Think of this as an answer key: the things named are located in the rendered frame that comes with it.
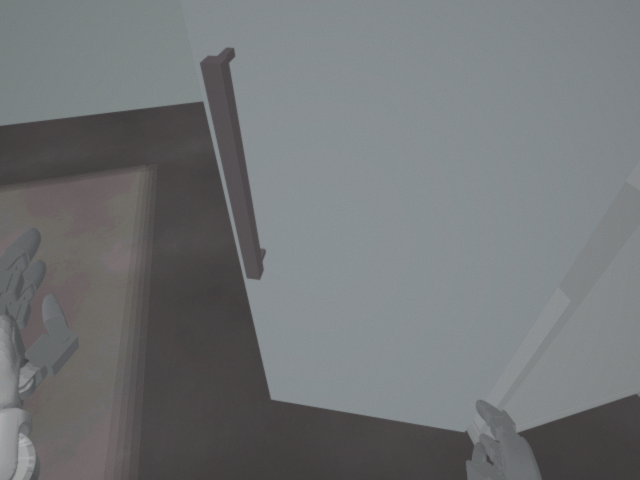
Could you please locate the robot left hand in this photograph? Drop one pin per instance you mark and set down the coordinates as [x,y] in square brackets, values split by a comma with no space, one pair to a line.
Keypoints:
[51,351]

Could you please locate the left robot forearm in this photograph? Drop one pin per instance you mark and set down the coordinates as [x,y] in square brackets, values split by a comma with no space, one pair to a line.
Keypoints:
[18,457]

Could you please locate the fridge door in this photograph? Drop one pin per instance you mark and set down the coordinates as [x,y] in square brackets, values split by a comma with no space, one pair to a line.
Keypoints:
[423,175]

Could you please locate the robot right hand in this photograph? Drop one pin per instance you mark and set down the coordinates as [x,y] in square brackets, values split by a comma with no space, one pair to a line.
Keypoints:
[512,457]

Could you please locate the handle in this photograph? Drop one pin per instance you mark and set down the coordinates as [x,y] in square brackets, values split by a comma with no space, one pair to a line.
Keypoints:
[219,88]

